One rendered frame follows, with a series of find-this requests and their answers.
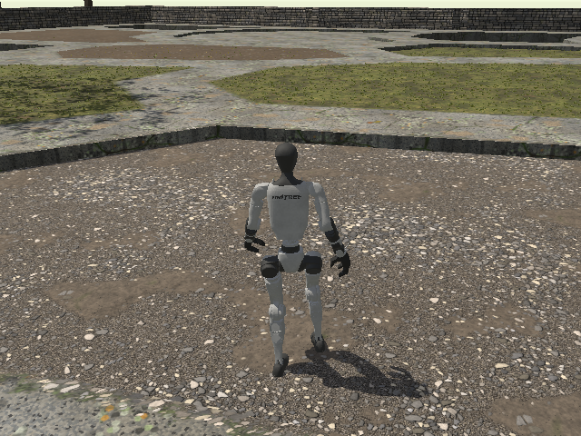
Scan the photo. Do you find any right robot hand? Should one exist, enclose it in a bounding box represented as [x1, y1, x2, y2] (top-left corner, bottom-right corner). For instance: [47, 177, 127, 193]
[330, 253, 350, 277]

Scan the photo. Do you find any right robot upper arm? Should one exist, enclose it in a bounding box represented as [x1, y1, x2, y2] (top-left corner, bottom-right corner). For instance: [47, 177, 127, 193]
[306, 182, 333, 232]

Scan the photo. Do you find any right robot foot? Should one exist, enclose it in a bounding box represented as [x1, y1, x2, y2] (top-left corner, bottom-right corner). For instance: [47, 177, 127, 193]
[310, 332, 325, 352]

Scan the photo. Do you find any left robot forearm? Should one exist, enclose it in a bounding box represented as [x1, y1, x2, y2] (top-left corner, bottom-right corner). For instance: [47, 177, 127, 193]
[244, 217, 257, 243]

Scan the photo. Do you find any left robot upper arm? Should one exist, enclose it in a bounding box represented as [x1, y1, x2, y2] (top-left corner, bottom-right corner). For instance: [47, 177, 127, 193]
[247, 183, 269, 231]

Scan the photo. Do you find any robot foot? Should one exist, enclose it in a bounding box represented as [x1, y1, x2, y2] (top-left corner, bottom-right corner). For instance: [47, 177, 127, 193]
[310, 332, 325, 352]
[272, 353, 289, 377]

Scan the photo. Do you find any left robot hand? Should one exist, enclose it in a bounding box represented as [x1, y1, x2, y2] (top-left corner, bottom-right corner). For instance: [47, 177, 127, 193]
[244, 238, 265, 253]

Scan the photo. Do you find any left robot foot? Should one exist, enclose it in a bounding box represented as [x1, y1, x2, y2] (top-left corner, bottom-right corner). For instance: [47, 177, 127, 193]
[272, 353, 289, 377]

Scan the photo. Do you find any right robot forearm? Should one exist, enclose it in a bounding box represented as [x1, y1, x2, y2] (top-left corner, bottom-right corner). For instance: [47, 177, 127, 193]
[325, 217, 347, 257]

